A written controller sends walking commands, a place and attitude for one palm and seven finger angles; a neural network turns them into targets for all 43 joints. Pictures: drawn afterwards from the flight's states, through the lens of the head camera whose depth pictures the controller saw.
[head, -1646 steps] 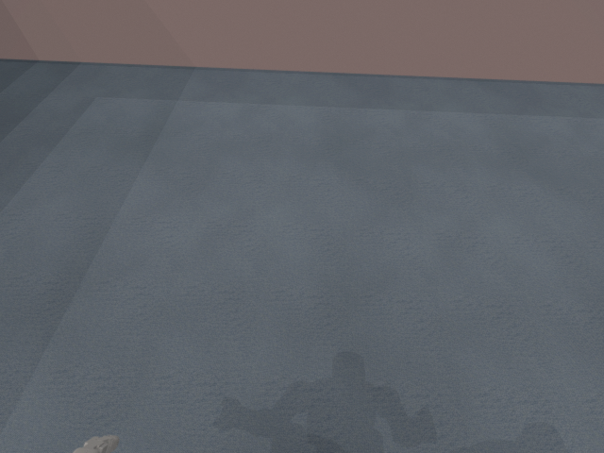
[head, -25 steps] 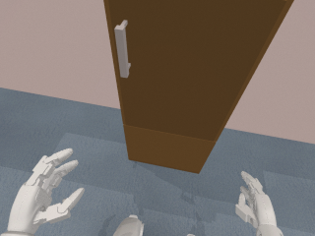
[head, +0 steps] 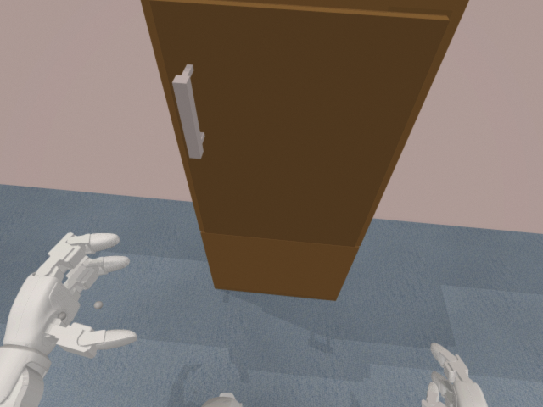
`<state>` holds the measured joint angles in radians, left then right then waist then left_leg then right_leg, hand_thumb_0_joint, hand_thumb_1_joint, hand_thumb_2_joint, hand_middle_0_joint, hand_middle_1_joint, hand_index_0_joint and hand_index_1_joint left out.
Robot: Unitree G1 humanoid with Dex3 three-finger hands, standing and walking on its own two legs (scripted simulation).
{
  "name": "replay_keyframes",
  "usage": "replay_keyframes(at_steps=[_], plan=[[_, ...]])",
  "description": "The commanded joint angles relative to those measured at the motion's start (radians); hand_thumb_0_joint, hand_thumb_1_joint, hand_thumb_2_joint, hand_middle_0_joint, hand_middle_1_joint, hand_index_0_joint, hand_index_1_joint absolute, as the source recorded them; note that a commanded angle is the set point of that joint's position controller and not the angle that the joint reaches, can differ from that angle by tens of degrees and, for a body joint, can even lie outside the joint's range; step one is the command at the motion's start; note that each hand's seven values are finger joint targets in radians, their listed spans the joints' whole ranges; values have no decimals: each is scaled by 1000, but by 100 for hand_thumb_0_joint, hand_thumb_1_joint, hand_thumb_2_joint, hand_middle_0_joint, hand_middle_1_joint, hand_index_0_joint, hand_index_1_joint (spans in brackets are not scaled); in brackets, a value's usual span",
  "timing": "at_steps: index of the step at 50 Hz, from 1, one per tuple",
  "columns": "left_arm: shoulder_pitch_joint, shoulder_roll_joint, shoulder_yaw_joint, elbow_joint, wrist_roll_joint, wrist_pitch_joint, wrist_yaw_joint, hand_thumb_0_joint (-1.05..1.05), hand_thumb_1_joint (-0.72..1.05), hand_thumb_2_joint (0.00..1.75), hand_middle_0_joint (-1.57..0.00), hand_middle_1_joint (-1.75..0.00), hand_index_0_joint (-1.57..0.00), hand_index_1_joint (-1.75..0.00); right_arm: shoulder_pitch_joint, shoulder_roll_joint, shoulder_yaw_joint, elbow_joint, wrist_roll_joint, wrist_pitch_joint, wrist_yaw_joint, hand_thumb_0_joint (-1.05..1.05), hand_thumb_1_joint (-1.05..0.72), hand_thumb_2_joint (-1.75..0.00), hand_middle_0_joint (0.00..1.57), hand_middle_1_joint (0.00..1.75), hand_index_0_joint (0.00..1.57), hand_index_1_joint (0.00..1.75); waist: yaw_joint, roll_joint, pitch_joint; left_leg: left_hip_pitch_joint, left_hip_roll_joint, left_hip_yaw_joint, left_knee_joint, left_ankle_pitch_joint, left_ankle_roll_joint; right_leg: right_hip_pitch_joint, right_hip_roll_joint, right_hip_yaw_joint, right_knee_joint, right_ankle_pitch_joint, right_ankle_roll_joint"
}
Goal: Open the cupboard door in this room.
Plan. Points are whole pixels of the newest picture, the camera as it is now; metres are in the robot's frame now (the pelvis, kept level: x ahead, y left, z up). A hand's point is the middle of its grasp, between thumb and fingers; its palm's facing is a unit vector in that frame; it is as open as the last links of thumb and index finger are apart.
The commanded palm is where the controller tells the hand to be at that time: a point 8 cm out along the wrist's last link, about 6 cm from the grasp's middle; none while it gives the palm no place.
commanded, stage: raise the hand with hooked fingers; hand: left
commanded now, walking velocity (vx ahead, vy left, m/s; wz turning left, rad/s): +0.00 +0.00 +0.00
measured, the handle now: (192, 113) +0.56 +0.18 +0.12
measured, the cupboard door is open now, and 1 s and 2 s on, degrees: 0 0 0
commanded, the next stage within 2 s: move the hooked fingers beside the handle in 1.02 s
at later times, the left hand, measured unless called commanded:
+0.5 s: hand (53, 244) +0.28 +0.28 +0.13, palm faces +0.00 -1.00 -0.05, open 14.0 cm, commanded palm +0.25 +0.33 +0.14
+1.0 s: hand (65, 233) +0.29 +0.27 +0.14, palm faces +0.00 -1.00 -0.04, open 14.0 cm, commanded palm +0.26 +0.32 +0.14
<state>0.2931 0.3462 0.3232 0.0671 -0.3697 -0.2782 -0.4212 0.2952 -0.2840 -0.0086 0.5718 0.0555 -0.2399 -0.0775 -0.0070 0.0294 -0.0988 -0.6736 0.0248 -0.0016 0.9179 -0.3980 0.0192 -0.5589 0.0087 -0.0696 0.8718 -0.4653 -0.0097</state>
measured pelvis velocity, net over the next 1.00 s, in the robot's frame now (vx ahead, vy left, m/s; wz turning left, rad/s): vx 0.00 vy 0.00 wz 0.00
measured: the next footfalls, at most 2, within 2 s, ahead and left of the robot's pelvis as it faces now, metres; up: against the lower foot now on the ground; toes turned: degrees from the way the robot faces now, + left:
none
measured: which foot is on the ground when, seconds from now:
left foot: down 0.00-1.00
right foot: down 0.00-1.00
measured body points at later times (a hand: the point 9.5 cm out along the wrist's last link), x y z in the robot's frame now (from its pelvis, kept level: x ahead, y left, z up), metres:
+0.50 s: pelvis +0.00 +0.01 +0.02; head +0.01 +0.01 +0.47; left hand +0.27 +0.34 +0.14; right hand +0.17 -0.23 -0.05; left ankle +0.04 +0.10 -0.69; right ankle -0.02 -0.12 -0.69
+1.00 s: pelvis +0.00 +0.00 +0.03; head +0.01 +0.00 +0.48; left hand +0.29 +0.33 +0.14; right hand +0.16 -0.25 -0.05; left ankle +0.04 +0.10 -0.69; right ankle -0.02 -0.12 -0.69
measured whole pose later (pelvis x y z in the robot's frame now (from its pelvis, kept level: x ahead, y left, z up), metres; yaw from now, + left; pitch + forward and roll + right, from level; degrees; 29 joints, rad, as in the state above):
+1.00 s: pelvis +0.00 +0.00 +0.03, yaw +0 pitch +4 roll -2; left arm -0.08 0.45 0.43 0.36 -0.35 -0.12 -0.52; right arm 0.29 -0.27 0.04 0.57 0.07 -0.20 -0.10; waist 0.00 0.03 -0.06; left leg -0.48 0.02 0.01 0.72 -0.32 0.02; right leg -0.36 0.01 -0.06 0.67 -0.37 -0.01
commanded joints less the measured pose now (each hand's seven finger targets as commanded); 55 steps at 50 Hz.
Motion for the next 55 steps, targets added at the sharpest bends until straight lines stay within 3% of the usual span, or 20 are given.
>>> replay_keyframes(at_steps=[1,2,4,6,11,14,17,19,22,26,29,30,32,34,37,39,47,50,55], plan=[[-162,229,138,-190,-35,-46,4,0,-38,35,-29,-112,-29,-112,-77,-121,-26,-166,3,-59,-15,0,-90,-90,20,30,20,30,16,64,-152,244,-16,-36,-179,192,9,23,21,12,-167,203,-7],[-173,229,134,-179,-30,-36,2,0,-41,34,-29,-114,-29,-114,-78,-122,-23,-166,3,-58,-16,0,-90,-90,20,30,20,30,17,89,-149,252,-15,-37,-189,187,8,27,21,8,-170,199,-10],[-216,240,134,-158,-29,-14,-5,0,-45,32,-30,-117,-30,-117,-76,-126,-20,-168,4,-54,-18,0,-90,-90,20,30,20,30,17,75,-141,274,-13,-43,-203,205,9,45,27,4,-180,220,-14],[-268,238,116,-145,-21,9,-14,0,-50,30,-30,-120,-30,-120,-83,-125,-15,-170,8,-50,-20,0,-90,-90,20,30,20,30,10,98,-128,292,-11,-48,-226,177,6,34,27,-1,-195,195,-12],[-372,286,154,-76,-22,58,-40,0,-50,30,-30,-120,-30,-120,-85,-127,-7,-166,8,-43,-28,0,-90,-90,20,30,20,30,13,74,-137,328,-13,-49,-250,196,7,71,28,0,-225,222,-13],[-438,316,173,-38,-26,73,-57,0,-50,30,-30,-120,-30,-120,-87,-133,-3,-163,6,-38,-32,0,-90,-90,20,30,20,30,15,46,-129,338,-15,-51,-258,205,9,89,31,3,-241,230,-16],[-505,322,168,-17,-19,82,-71,0,-50,30,-30,-120,-30,-120,-94,-128,3,-162,9,-36,-34,0,-90,-90,20,30,20,30,11,89,-134,367,-14,-55,-277,199,6,87,27,0,-249,222,-17],[-536,343,177,15,-21,94,-80,0,-50,30,-30,-120,-30,-120,-91,-132,4,-158,7,-32,-38,0,-90,-90,20,30,20,30,13,60,-134,370,-17,-56,-281,207,8,111,28,5,-263,231,-20],[-596,364,183,35,-16,104,-94,0,-50,30,-30,-120,-30,-120,-91,-133,5,-155,11,-29,-41,0,-90,-90,20,30,20,30,8,85,-142,394,-16,-56,-296,199,8,101,26,4,-273,224,-17],[-663,404,207,90,-15,121,-104,0,-50,30,-30,-120,-30,-120,-87,-136,8,-151,13,-23,-44,0,-90,-90,20,30,20,30,9,63,-139,398,-18,-54,-310,197,8,122,26,8,-293,224,-17],[-597,366,185,139,-23,132,-122,0,-50,30,-30,-120,-30,-120,-83,-138,3,-160,13,-22,-38,0,-90,-90,20,30,20,30,20,41,-131,389,-23,-49,-305,222,10,146,24,13,-299,250,-21],[-587,366,186,148,-21,136,-125,0,-50,30,-30,-120,-30,-120,-80,-141,2,-163,15,-20,-35,0,-90,-90,20,30,20,30,19,21,-140,385,-22,-43,-304,233,12,142,26,11,-295,265,-17],[-599,369,182,121,-19,131,-127,0,-50,30,-30,-120,-30,-120,-82,-142,-2,-166,15,-17,-30,0,-90,-90,20,30,20,30,19,53,-140,387,-23,-39,-303,235,10,134,25,12,-291,267,-16],[-600,386,201,118,-26,124,-120,0,-50,30,-30,-120,-30,-120,-77,-143,-3,-166,11,-15,-28,0,-90,-90,20,30,20,30,20,16,-133,377,-23,-36,-297,240,14,147,26,21,-297,273,-19],[-625,395,212,73,-19,103,-108,0,-50,30,-30,-120,-30,-120,-76,-139,-6,-167,11,-15,-26,0,-90,-90,20,30,20,30,18,79,-165,402,-23,-32,-300,244,12,138,26,18,-289,273,-17],[-627,416,229,61,-18,94,-95,0,-50,30,-30,-120,-30,-120,-74,-139,-5,-165,7,-14,-28,0,-90,-90,20,30,20,30,23,75,-158,397,-23,-34,-299,251,12,154,27,23,-292,278,-21],[-619,388,207,61,-10,94,-93,0,-50,30,-30,-120,-30,-120,-71,-132,-2,-154,11,-17,-36,0,-90,-90,20,30,20,30,13,111,-164,424,-22,-30,-304,265,12,146,26,18,-294,306,-15],[-600,371,199,139,-20,118,-108,0,-50,30,-30,-120,-30,-120,-68,-138,-1,-152,14,-11,-36,0,-90,-90,20,30,20,30,8,23,-116,381,-23,-27,-303,245,14,136,28,23,-305,301,-10],[-637,384,199,102,-19,106,-111,0,-50,30,-30,-120,-30,-120,-76,-134,-1,-159,14,-10,-36,0,-90,-90,20,30,20,30,12,50,-164,403,-25,-24,-293,264,15,154,24,30,-298,317,-11]])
